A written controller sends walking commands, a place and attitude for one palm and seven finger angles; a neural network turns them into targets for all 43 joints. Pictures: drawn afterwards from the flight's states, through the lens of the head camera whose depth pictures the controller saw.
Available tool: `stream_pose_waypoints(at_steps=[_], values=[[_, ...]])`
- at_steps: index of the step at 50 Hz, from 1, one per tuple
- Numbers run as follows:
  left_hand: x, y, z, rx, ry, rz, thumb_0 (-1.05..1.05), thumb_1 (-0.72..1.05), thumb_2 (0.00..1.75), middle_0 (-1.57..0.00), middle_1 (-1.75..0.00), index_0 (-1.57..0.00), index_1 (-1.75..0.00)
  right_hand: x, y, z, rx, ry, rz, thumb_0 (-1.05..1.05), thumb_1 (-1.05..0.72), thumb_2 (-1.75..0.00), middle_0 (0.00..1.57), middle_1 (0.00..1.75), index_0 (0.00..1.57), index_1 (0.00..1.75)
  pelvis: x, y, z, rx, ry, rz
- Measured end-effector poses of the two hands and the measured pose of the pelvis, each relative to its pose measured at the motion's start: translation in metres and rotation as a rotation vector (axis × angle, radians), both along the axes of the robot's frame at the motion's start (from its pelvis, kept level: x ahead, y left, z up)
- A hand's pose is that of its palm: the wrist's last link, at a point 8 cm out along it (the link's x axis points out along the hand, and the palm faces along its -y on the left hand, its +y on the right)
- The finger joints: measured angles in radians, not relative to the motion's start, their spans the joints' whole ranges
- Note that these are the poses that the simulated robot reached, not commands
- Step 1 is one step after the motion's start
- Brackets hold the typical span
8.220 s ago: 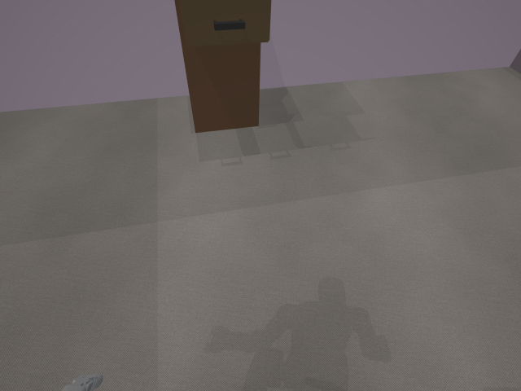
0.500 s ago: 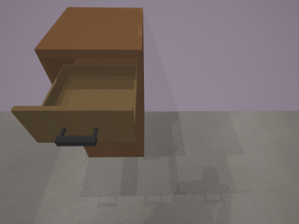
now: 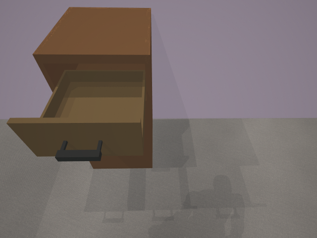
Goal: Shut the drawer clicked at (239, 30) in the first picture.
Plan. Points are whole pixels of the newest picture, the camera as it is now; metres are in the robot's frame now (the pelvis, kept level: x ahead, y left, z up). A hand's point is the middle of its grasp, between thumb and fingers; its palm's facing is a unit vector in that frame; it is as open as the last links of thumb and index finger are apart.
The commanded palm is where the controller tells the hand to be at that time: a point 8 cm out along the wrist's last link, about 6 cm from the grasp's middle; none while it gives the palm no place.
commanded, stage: look again from close up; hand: left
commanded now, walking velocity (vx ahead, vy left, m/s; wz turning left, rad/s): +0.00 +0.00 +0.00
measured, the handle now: (80, 149) +0.36 +0.26 -0.03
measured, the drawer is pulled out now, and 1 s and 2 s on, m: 0.28 0.28 0.28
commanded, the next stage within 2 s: shuffle to correct the standing spot in 0.62 s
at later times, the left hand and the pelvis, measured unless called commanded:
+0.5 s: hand out of the picture +0.06 +0.21 -0.17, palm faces +0.02 -0.97 -0.26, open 7.3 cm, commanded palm none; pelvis -0.01 +0.00 -0.01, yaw +0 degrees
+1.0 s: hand out of the picture -0.06 +0.20 -0.19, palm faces +0.09 -0.98 -0.18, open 7.4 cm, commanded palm none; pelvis -0.02 +0.03 -0.01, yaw +2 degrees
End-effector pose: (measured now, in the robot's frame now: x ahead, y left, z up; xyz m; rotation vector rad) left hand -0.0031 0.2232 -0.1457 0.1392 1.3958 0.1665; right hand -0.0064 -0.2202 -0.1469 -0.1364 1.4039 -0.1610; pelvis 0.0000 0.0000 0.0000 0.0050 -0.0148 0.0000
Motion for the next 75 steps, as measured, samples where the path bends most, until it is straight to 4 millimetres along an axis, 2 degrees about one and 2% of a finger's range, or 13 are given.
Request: stream_pose_waypoints(at_steps=[6,15,20,25,32,41,48,52,56,64,68,71,75], values=[[0.011,0.007,0.001,0.018,-0.02,-0.028,0.0,0.91,0.9,-0.2,-0.29,-0.2,-0.3,0.011,-0.01,0.001,-0.014,-0.019,0.018,0.01,-0.91,-0.9,0.2,0.3,0.2,0.3,0.001,-0.002,-0.002,0.005,0.007,0.004],[0.04,0.028,0.003,0.078,-0.132,-0.046,0.0,0.91,0.9,-0.2,-0.29,-0.2,-0.3,0.052,-0.032,0.003,-0.073,-0.153,0.039,0.01,-0.91,-0.9,0.2,0.3,0.2,0.3,0.005,-0.002,-0.01,-0.009,0.011,0.015],[0.052,0.031,0.006,0.08,-0.183,-0.051,0.0,0.91,0.9,-0.2,-0.29,-0.2,-0.3,0.07,-0.03,0.007,-0.078,-0.212,0.059,0.01,-0.91,-0.9,0.19,0.3,0.2,0.3,0.002,0.001,-0.01,-0.008,-0.009,0.012],[0.051,0.03,0.008,0.069,-0.2,-0.06,0.0,0.91,0.9,-0.2,-0.29,-0.2,-0.3,0.073,-0.021,0.009,-0.058,-0.239,0.073,0.01,-0.91,-0.9,0.19,0.3,0.2,0.3,-0.005,0.004,-0.008,-0.006,-0.022,0.007],[0.028,0.027,0.007,0.05,-0.162,-0.055,0.0,0.91,0.9,-0.2,-0.29,-0.2,-0.3,0.05,-0.008,0.005,-0.027,-0.201,0.071,0.01,-0.91,-0.9,0.2,0.3,0.2,0.3,-0.017,0.008,-0.006,-0.004,-0.031,0.003],[-0.022,0.021,0.0,0.023,-0.051,-0.023,0.0,0.91,0.9,-0.2,-0.29,-0.2,-0.3,-0.01,0.003,-0.003,-0.005,-0.057,0.037,0.01,-0.91,-0.9,0.2,0.3,0.2,0.3,-0.029,0.013,-0.005,-0.005,-0.032,0.009],[-0.057,0.026,-0.012,-0.004,0.024,0.054,0.0,0.91,0.9,-0.2,-0.3,-0.2,-0.3,-0.051,0.013,-0.007,-0.015,0.076,0.024,0.01,-0.91,-0.9,0.2,0.3,0.2,0.3,-0.026,0.024,-0.012,-0.022,-0.017,0.041],[-0.062,0.034,-0.018,-0.022,0.078,0.061,0.0,0.91,0.9,-0.2,-0.29,-0.2,-0.3,-0.063,0.026,-0.005,-0.03,0.095,-0.004,0.01,-0.91,-0.9,0.19,0.3,0.2,0.3,-0.017,0.037,-0.015,-0.021,-0.015,0.035],[-0.038,0.039,-0.008,-0.033,0.069,0.025,0.01,0.91,0.9,-0.2,-0.29,-0.2,-0.3,-0.074,0.042,0.003,-0.015,0.116,-0.04,0.01,-0.91,-0.9,0.19,0.3,0.2,0.3,-0.007,0.043,-0.007,-0.017,-0.006,0.026],[0.055,0.045,0.007,0.001,-0.084,-0.021,0.02,0.95,0.9,-0.2,-0.29,-0.2,-0.3,-0.069,0.066,0.008,0.048,0.17,-0.062,0.01,-0.91,-0.9,0.2,0.3,0.2,0.3,0.02,0.04,0.001,-0.011,0.011,0.03],[0.108,0.036,0.012,0.011,-0.173,-0.053,0.01,0.94,0.9,-0.2,-0.29,-0.2,-0.3,-0.053,0.064,0.0,0.074,0.18,-0.072,0.01,-0.91,-0.9,0.2,0.3,0.2,0.3,0.038,0.032,-0.003,-0.005,0.008,0.03],[0.141,0.025,0.006,0.023,-0.256,-0.058,0.01,0.93,0.9,-0.2,-0.29,-0.2,-0.3,-0.033,0.055,-0.014,0.085,0.177,-0.071,0.01,-0.91,-0.9,0.2,0.3,0.2,0.3,0.054,0.023,-0.014,0.014,0.003,0.037],[0.152,0.011,0.004,0.01,-0.277,-0.04,0.0,0.92,0.9,-0.2,-0.29,-0.2,-0.3,0.009,0.04,-0.022,0.055,0.136,-0.049,0.01,-0.91,-0.9,0.2,0.3,0.2,0.3,0.061,0.021,-0.016,-0.02,-0.009,0.057]])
